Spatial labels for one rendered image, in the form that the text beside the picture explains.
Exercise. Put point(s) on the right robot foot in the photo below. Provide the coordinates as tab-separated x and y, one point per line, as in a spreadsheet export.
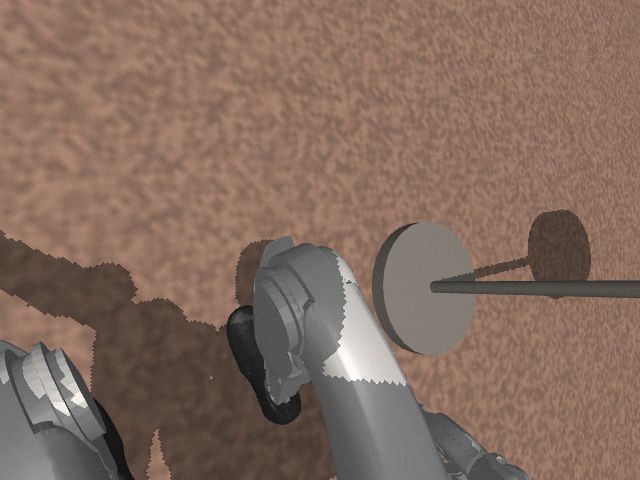
241	337

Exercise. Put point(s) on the right robot hand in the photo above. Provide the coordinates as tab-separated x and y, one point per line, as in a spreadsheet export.
456	445

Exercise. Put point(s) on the left robot foot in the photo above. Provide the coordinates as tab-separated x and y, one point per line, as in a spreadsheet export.
115	445

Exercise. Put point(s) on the right robot arm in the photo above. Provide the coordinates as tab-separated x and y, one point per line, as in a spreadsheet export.
493	466

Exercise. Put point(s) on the floor lamp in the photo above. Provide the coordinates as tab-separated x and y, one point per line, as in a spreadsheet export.
424	288

